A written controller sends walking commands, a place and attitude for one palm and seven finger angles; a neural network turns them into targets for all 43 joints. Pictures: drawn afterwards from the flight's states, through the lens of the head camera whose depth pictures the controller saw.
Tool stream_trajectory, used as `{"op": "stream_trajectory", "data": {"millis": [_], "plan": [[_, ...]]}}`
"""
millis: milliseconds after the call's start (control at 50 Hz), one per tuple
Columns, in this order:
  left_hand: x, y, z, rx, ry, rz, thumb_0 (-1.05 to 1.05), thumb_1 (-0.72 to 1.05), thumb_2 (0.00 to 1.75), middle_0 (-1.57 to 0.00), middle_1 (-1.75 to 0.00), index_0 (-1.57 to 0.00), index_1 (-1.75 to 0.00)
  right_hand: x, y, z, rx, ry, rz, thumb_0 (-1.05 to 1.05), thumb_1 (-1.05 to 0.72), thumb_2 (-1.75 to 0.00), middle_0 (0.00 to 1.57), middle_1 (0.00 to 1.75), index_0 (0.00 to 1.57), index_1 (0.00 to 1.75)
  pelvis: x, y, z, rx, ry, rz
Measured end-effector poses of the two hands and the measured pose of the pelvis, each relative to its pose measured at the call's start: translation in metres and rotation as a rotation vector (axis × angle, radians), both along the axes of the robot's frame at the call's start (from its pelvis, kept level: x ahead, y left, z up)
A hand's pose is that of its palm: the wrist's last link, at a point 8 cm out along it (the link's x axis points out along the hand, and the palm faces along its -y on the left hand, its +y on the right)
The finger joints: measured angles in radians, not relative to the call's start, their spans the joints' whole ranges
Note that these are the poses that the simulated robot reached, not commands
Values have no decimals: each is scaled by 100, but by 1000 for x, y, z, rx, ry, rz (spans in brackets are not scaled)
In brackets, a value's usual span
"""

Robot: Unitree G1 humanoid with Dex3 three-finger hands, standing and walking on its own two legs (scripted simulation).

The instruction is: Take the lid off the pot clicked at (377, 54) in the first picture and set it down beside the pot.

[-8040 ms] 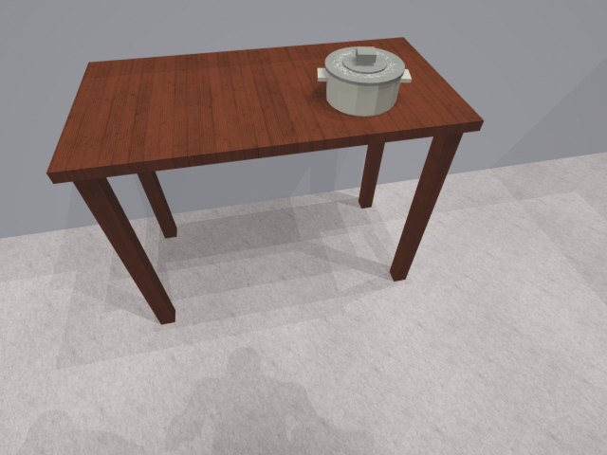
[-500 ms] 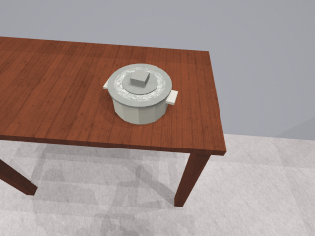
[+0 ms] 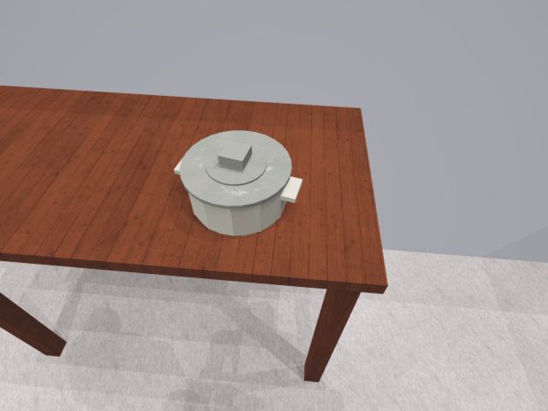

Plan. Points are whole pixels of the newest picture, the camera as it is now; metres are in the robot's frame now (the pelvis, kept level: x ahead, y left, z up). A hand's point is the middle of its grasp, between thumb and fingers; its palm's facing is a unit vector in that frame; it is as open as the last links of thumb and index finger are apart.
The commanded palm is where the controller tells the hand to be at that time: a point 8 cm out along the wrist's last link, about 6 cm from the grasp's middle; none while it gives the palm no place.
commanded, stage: come to a stop and stand still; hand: left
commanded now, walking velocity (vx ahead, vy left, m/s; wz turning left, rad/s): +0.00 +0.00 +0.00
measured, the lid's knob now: (235, 154) +0.50 +0.10 +0.10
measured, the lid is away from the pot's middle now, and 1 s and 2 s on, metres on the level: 0.00 0.00 0.00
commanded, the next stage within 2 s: look again from close up in 0.16 s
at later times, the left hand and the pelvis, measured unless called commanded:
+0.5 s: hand out of the picture +0.00 +0.19 -0.17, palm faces +0.03 -0.98 -0.21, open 7.4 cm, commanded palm none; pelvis +0.00 +0.00 +0.01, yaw +0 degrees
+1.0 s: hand out of the picture -0.01 +0.19 -0.17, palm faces +0.03 -0.98 -0.19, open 7.4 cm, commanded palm none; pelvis -0.01 +0.01 +0.01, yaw +1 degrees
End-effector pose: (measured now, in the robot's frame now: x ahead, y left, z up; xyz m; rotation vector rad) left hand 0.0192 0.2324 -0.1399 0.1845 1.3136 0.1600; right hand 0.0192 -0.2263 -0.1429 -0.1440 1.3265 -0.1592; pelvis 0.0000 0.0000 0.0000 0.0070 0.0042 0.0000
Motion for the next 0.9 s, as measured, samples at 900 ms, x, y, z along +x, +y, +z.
{"op": "stream_trajectory", "data": {"millis": [900], "plan": [[-30,7,0,-31,63,34,0,90,90,-20,-30,-20,-30,-19,16,8,-7,63,17,1,-92,-90,20,30,20,30,-8,13,7,-3,-17,15]]}}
